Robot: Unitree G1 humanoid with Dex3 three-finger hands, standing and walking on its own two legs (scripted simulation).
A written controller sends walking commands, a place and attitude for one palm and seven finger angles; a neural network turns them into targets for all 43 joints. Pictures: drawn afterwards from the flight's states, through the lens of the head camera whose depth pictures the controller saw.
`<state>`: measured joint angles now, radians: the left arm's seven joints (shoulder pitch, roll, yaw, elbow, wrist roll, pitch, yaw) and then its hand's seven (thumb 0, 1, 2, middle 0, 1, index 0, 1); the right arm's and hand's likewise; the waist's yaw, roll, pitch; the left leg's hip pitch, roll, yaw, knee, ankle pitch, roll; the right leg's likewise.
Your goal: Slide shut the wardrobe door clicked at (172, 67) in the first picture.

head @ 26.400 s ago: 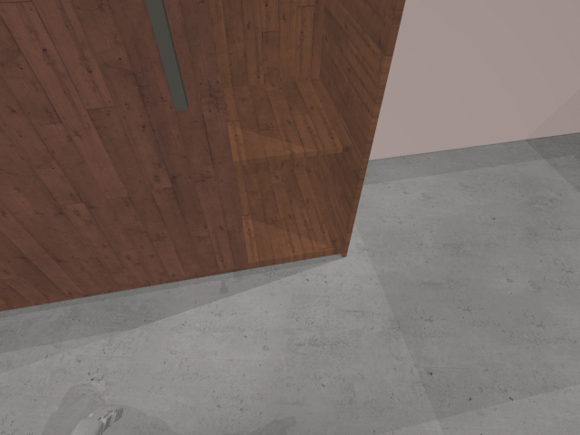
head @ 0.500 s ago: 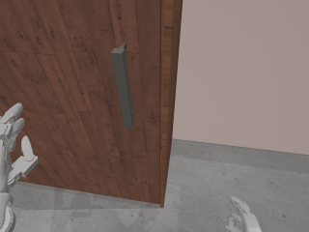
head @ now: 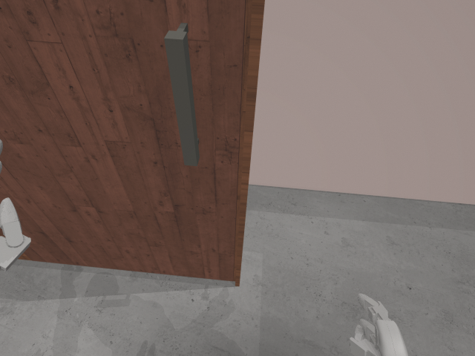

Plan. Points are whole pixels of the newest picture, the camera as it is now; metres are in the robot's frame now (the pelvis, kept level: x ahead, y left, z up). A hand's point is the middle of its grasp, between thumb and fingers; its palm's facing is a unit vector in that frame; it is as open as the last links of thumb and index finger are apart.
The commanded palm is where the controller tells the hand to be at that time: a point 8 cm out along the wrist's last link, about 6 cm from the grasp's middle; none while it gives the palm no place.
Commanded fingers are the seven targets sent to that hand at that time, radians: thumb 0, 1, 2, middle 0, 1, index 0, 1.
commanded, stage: step back with the hand held close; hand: left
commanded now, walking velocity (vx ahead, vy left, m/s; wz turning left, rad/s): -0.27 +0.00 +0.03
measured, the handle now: (188, 102) +0.49 +0.14 +0.18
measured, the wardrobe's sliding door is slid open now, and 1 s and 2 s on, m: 0.01 0.01 0.01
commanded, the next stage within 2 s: stop stepping back and stand still in 0.62 s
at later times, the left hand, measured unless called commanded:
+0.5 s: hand out of the picture +0.14 +0.27 +0.19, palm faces +0.42 -0.80 -0.43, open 7.4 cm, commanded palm +0.08 +0.31 +0.19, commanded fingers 0.00 0.90 0.90 -0.20 -0.30 -0.20 -0.30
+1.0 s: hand out of the picture +0.02 +0.27 +0.16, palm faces +0.42 -0.83 -0.37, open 7.4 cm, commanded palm -0.04 +0.31 +0.19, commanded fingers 0.00 0.90 0.90 -0.20 -0.30 -0.20 -0.30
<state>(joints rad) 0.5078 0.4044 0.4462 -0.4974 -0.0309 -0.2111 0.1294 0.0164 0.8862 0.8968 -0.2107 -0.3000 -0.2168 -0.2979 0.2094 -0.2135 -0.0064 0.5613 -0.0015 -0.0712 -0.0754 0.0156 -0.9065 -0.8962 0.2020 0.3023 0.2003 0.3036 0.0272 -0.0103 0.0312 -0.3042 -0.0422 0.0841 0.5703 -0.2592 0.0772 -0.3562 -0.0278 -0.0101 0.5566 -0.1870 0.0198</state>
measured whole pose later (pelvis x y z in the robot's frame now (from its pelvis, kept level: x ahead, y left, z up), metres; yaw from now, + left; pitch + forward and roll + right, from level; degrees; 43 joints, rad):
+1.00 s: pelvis -0.19 +0.01 +0.01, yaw -1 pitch +0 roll +0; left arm 0.51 0.38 0.39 -0.49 -0.04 -0.16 0.16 0.02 0.89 0.90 -0.21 -0.30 -0.21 -0.30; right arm 0.22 -0.20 0.00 0.62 0.00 -0.13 -0.10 0.02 -0.91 -0.90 0.20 0.30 0.20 0.30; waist -0.01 -0.07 0.00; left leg -0.27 -0.04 0.04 0.47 -0.20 0.05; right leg -0.29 -0.02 0.02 0.65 -0.37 0.02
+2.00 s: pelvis -0.21 +0.05 +0.01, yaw +1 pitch -1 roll -1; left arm 0.48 0.38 0.39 -0.51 -0.02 -0.21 0.15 0.02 0.89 0.90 -0.21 -0.30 -0.21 -0.30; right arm 0.18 -0.17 0.03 0.61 0.00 -0.13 -0.06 0.02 -0.91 -0.90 0.20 0.30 0.20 0.30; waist 0.02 -0.03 0.04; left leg -0.23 0.00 0.05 0.51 -0.26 0.02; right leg -0.23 -0.01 -0.04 0.48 -0.24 0.00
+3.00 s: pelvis -0.23 +0.05 +0.01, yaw +2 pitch -1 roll +0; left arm 0.19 0.20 0.01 1.10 0.01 0.00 0.01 0.01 0.91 0.90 -0.20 -0.30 -0.20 -0.30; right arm 0.25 -0.19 -0.01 1.09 -0.02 0.01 -0.02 0.01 -0.91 -0.90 0.20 0.30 0.20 0.30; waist -0.01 0.02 0.03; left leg -0.22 -0.01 0.05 0.43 -0.19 0.03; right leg -0.23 -0.03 -0.04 0.41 -0.17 0.01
